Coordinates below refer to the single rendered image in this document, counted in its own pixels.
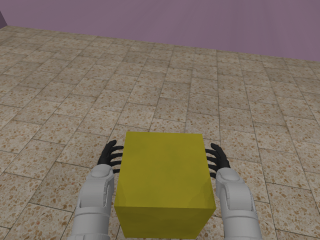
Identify left robot forearm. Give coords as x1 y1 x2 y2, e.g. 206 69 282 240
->
66 164 115 240

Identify robot right hand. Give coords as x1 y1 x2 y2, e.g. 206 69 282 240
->
205 143 231 179

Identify carton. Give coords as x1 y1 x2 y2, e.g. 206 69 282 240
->
114 131 217 239

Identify right robot forearm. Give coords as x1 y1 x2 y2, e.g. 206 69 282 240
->
215 167 263 240

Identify robot left hand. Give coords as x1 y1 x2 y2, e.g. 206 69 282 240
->
97 139 124 174

